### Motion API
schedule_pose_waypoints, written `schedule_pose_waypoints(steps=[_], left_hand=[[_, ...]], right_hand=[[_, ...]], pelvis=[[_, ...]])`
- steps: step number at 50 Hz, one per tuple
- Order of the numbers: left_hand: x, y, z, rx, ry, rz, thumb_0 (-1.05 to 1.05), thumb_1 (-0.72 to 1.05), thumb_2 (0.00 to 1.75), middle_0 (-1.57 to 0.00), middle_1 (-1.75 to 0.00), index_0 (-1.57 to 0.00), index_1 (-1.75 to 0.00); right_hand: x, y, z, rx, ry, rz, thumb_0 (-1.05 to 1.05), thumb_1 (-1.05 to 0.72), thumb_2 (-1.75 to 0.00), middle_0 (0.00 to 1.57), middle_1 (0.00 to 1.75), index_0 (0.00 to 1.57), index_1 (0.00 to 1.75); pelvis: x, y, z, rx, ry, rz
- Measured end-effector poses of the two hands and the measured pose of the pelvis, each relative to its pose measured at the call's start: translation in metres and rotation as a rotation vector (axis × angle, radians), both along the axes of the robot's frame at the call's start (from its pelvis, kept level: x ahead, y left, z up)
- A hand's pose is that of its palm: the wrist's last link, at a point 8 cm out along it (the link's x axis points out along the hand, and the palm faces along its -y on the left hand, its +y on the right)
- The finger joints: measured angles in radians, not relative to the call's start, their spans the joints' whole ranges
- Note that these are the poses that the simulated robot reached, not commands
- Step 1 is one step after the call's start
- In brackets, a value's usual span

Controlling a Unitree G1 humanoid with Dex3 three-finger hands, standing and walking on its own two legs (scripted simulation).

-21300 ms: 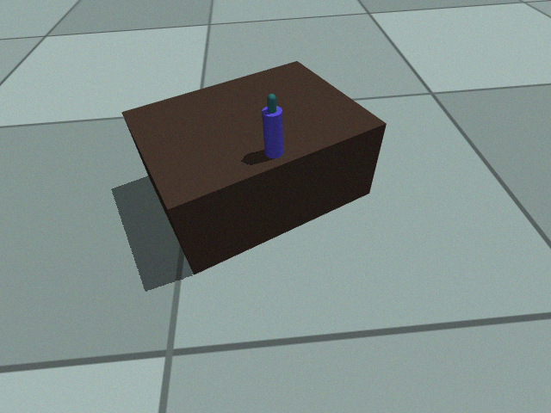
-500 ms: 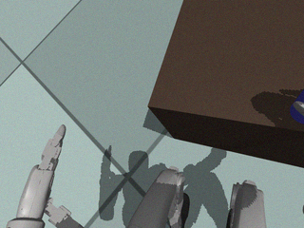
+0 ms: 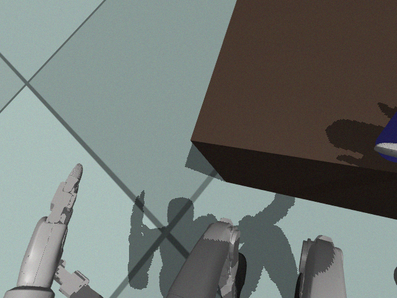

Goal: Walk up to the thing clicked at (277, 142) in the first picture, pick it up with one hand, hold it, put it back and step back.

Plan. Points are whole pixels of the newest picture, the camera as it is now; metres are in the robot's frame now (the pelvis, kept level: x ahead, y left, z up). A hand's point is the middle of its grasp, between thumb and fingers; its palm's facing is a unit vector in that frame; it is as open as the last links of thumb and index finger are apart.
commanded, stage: withdraw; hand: right
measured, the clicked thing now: out of the picture +0.48 -0.25 -0.01
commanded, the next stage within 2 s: rise in 0.30 s
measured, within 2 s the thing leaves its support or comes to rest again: neither
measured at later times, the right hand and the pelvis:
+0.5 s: hand out of the picture +0.49 -0.34 +0.08, palm faces +0.34 +0.93 -0.12, open 17.1 cm; pelvis +0.02 -0.01 +0.07, yaw -1 degrees
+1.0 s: hand out of the picture +0.37 -0.33 +0.11, palm faces +0.32 +0.88 -0.35, open 17.2 cm; pelvis +0.07 -0.02 +0.16, yaw -3 degrees
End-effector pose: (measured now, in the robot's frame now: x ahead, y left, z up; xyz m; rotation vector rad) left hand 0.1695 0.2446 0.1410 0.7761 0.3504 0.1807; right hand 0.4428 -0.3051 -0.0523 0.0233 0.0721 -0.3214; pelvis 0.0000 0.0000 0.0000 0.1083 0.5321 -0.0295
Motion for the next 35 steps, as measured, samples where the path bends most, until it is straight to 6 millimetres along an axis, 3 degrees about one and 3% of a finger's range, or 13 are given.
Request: schedule_pose_waypoints(steps=[4,8,17,21,25,29,35], left_hand=[[0.0,0.006,0.01,0.032,-0.011,0.004,0.0,-0.53,0.06,-0.07,-0.05,-0.07,-0.06],[-0.003,0.011,0.01,0.012,0.003,0.045,0.0,-0.52,0.05,-0.07,-0.05,-0.06,-0.06],[-0.012,0.007,-0.025,-0.18,0.123,0.138,0.0,-0.53,0.05,-0.07,-0.05,-0.06,-0.06],[-0.004,0.008,-0.021,-0.204,0.131,0.142,-0.01,-0.54,0.06,-0.07,-0.05,-0.07,-0.06],[0.007,0.008,-0.003,-0.227,0.113,0.151,-0.01,-0.55,0.06,-0.07,-0.05,-0.07,-0.07],[0.01,0.003,0.008,-0.269,0.161,0.163,-0.01,-0.51,0.08,-0.07,-0.05,-0.06,-0.07],[0.012,-0.004,0.008,-0.329,0.258,0.192,0.0,-0.27,0.2,-0.08,-0.09,-0.08,-0.1]], right_hand=[[0.0,-0.007,0.006,-0.007,-0.007,-0.02,-0.01,0.42,-0.35,0.45,0.43,0.47,0.43],[0.001,-0.02,0.026,-0.023,-0.035,-0.042,-0.01,0.4,-0.33,0.38,0.39,0.4,0.39],[0.005,-0.065,0.109,-0.065,-0.066,-0.071,-0.01,0.49,-0.17,0.19,0.2,0.19,0.2],[0.01,-0.073,0.139,-0.058,-0.04,-0.056,-0.01,0.53,-0.13,0.12,0.14,0.13,0.14],[0.01,-0.075,0.145,-0.1,0.122,-0.035,-0.01,0.51,-0.1,0.08,0.1,0.09,0.1],[-0.003,-0.081,0.143,-0.098,0.29,-0.081,-0.01,0.48,-0.09,0.07,0.08,0.08,0.08],[-0.024,-0.105,0.179,-0.133,0.354,-0.207,-0.01,0.45,-0.09,0.06,0.07,0.07,0.07]], pelvis=[[0.0,0.001,0.003,0.0,-0.008,0.002],[0.001,0.002,0.011,0.001,-0.014,0.002],[0.009,-0.002,0.04,0.002,-0.041,-0.014],[0.013,-0.006,0.055,-0.001,-0.058,-0.019],[0.018,-0.009,0.072,-0.008,-0.084,-0.014],[0.026,-0.012,0.094,-0.017,-0.104,-0.015],[0.042,-0.014,0.122,-0.027,-0.154,-0.023]])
